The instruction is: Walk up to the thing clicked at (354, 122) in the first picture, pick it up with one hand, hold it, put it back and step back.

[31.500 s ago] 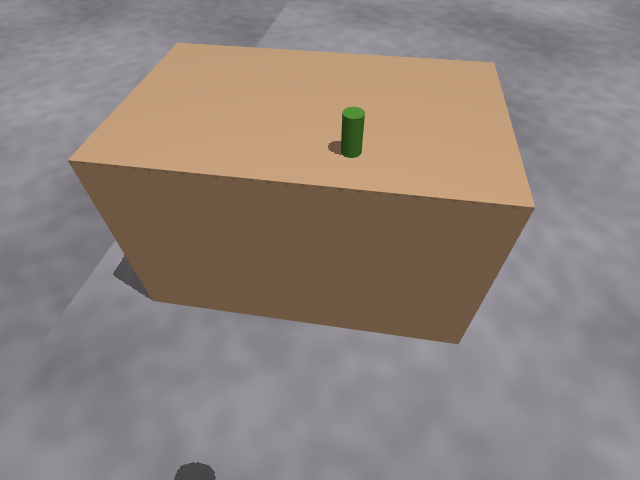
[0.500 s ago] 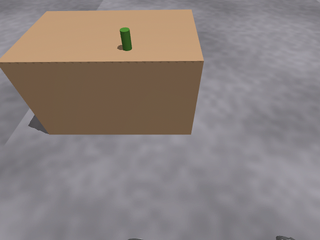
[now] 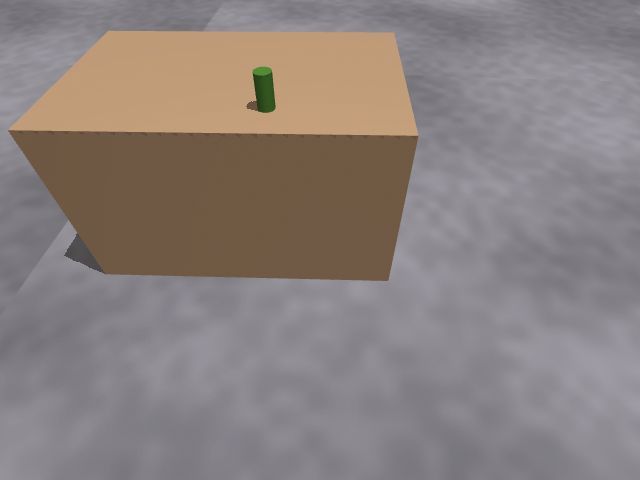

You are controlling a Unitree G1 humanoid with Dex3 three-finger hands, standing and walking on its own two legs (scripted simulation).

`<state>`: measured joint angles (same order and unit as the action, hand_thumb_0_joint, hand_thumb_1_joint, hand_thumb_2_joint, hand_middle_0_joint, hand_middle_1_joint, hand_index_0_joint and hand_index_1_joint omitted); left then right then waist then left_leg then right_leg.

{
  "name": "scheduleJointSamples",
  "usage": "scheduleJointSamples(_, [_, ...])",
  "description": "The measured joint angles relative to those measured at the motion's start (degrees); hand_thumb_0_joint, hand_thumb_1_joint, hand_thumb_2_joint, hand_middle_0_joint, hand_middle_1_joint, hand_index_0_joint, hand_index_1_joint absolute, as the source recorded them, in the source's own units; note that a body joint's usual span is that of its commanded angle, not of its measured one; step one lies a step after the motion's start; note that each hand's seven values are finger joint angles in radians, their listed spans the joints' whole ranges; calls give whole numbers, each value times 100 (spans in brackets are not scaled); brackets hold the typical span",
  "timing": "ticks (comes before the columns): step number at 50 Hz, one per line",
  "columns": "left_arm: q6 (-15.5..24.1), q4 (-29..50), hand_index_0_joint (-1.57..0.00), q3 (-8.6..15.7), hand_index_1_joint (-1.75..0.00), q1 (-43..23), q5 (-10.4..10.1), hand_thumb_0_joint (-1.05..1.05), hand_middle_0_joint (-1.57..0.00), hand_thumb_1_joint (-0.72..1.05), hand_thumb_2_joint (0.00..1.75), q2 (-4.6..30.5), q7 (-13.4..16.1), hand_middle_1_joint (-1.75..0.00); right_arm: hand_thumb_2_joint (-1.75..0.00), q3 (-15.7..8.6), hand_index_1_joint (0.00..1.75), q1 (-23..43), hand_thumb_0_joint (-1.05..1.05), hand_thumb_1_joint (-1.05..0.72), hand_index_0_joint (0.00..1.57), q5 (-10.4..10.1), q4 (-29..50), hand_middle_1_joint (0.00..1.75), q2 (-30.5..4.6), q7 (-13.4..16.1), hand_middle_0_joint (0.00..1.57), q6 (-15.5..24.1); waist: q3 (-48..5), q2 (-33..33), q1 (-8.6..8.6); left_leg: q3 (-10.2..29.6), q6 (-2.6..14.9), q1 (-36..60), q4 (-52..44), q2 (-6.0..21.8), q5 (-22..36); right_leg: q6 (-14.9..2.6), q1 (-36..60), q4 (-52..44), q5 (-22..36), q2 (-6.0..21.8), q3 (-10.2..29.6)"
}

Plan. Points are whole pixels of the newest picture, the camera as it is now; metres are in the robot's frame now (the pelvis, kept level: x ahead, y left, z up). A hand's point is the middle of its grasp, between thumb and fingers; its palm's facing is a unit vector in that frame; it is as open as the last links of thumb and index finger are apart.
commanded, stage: step back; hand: left
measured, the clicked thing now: (264, 90) +1.09 +0.17 -0.06
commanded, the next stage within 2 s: stand in 0.30 s
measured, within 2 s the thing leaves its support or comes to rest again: neither
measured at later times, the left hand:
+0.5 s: hand out of the picture +0.09 +0.25 -0.15, palm faces +0.01 -0.94 -0.34, open 7.4 cm
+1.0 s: hand out of the picture +0.05 +0.25 -0.14, palm faces -0.02 -0.94 -0.34, open 7.4 cm
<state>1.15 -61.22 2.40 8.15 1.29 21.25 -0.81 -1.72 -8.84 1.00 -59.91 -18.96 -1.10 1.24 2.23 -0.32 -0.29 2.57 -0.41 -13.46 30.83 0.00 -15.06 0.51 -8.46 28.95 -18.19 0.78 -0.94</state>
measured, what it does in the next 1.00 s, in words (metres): stands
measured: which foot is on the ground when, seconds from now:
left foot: down 0.00-1.00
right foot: down 0.00-1.00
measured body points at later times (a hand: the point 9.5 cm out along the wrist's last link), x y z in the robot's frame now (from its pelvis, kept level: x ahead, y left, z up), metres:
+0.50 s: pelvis +0.01 +0.00 +0.01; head +0.03 +0.00 +0.46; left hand +0.09 +0.30 -0.13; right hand +0.12 -0.29 -0.12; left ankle +0.02 +0.13 -0.73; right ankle -0.03 -0.13 -0.73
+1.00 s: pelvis -0.02 -0.01 +0.01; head -0.01 -0.01 +0.46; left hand +0.05 +0.30 -0.12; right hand +0.05 -0.31 -0.12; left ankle +0.02 +0.13 -0.73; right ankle -0.03 -0.13 -0.73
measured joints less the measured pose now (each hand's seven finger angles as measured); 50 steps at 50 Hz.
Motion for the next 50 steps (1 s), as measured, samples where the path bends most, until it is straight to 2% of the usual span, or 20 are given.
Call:
scheduleJointSamples(15, [-62, -29, -20, -8, -30, -428, -29, 0, -21, 90, 90, -29, 65, -30, -89, -52, 30, 383, 1, -91, 20, 3, -48, 30, -51, 67, 20, -19, 129, 98, -56, 70, 27, 40, 135, -80, -165, 21, 75, 144, -209, 74, -80])
scheduleJointSamples(20, [-89, -165, -20, -82, -30, -434, -105, 0, -21, 90, 90, -57, 79, -30, -89, 60, 30, 513, 1, -91, 20, -48, -104, 30, -22, 80, 20, -11, 240, 97, -58, 35, 3, 249, -266, -52, 49, 40, 264, -257, 24, 56, -45])
scheduleJointSamples(27, [-88, -334, -20, -158, -30, -438, -86, 0, -21, 90, 90, -146, 56, -30, -89, 130, 30, 633, 1, -91, 20, -99, -197, 30, -35, 85, 20, -35, 322, 22, -25, 10, -20, 463, -771, -11, 377, 34, 459, -758, 368, 23, -21])
scheduleJointSamples(38, [-39, -474, -20, -200, -30, -365, -61, 0, -21, 90, 90, -142, 18, -30, -89, 163, 30, 494, 1, -91, 20, -84, -447, 30, -72, 32, 20, -54, 197, -26, 26, 26, -57, 535, -1103, 34, 662, 8, 515, -1058, 639, -19, -34])
scheduleJointSamples(50, [-45, -494, -20, -187, -30, -197, -44, 0, -21, 90, 90, -97, -6, -30, -89, 158, 30, 194, 1, -91, 20, -56, -578, 30, -124, 7, 20, -64, 104, -7, 76, 40, -69, 423, -1146, 38, 754, -7, 369, -1020, 686, -23, -45])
